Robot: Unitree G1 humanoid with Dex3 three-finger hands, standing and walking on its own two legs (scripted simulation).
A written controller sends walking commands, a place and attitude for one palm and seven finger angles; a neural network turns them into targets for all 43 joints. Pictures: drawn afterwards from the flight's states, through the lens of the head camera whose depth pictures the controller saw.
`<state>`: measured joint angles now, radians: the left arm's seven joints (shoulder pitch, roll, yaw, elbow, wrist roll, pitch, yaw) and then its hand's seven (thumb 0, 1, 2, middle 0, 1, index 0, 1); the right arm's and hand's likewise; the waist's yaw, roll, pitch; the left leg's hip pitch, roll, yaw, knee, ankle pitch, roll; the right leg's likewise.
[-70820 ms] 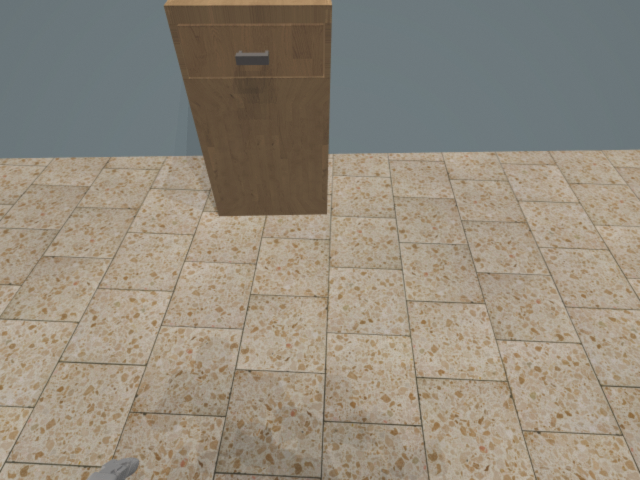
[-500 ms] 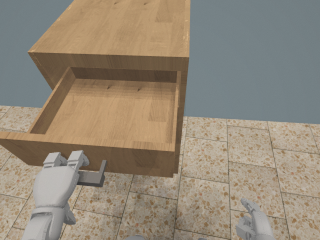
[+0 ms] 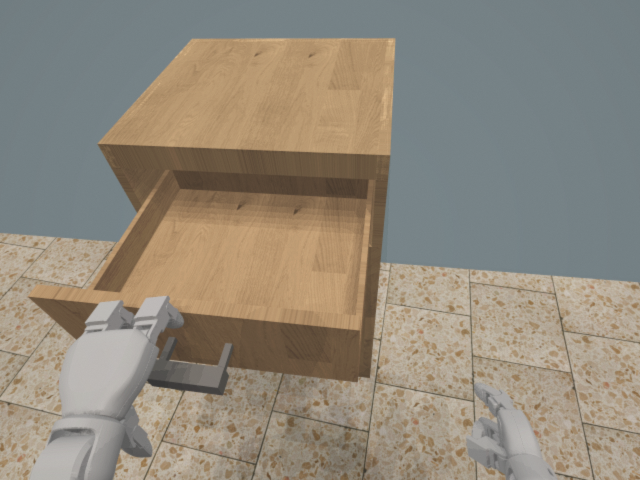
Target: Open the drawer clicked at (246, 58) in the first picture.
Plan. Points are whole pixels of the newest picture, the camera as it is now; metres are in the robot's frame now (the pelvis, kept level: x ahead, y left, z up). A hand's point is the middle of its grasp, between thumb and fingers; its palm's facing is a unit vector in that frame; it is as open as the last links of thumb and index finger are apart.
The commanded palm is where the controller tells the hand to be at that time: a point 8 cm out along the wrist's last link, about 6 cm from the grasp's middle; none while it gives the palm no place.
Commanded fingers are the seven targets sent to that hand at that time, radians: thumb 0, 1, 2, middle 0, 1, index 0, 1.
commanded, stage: lift the hand off the handle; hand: left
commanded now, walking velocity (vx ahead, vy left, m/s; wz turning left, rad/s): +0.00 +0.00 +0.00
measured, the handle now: (193, 361) +0.26 +0.23 -0.02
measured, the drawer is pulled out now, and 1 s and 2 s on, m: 0.27 0.27 0.27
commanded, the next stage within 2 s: draw the hand back to the body in 0.62 s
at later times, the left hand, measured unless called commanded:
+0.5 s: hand (106, 350) +0.20 +0.25 +0.13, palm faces +0.11 -0.07 -0.99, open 13.8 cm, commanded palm +0.17 +0.24 +0.18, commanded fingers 0.00 -0.50 0.30 -0.30 -1.20 -0.30 -1.20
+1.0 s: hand (95, 353) +0.19 +0.25 +0.14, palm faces +0.09 -0.07 -0.99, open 13.8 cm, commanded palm +0.16 +0.25 +0.18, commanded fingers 0.00 -0.50 0.30 -0.30 -1.20 -0.30 -1.20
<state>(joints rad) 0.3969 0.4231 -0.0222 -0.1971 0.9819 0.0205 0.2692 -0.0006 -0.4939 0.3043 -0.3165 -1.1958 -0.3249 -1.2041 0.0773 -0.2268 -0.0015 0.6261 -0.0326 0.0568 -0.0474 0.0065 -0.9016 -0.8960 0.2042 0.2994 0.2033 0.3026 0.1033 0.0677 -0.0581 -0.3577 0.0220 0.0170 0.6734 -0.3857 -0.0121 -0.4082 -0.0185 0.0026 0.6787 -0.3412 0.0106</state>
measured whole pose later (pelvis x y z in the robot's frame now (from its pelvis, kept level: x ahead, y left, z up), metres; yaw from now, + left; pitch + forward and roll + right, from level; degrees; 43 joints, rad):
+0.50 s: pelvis +0.00 +0.00 +0.02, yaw +0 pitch +0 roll +0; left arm 0.42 0.51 0.04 -0.41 0.88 0.05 0.11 0.00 -0.49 0.30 -0.32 -1.20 -0.32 -1.20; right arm 0.08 -0.26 0.02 0.62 -0.01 0.09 -0.04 0.01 -0.90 -0.90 0.20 0.30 0.20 0.30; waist 0.11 0.10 -0.02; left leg -0.19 0.02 0.01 0.51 -0.31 -0.01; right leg -0.24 -0.02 0.00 0.51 -0.27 0.01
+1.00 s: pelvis -0.01 -0.01 +0.02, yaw +0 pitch -2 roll +0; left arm 0.36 0.53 0.08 -0.37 0.85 0.05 0.06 0.00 -0.49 0.30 -0.32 -1.20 -0.32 -1.20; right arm 0.07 -0.25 0.03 0.64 0.00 0.08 -0.03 0.01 -0.90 -0.90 0.20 0.30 0.20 0.30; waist 0.11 0.11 0.01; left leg -0.15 0.03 0.01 0.45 -0.26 -0.02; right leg -0.20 -0.01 -0.01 0.46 -0.23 0.00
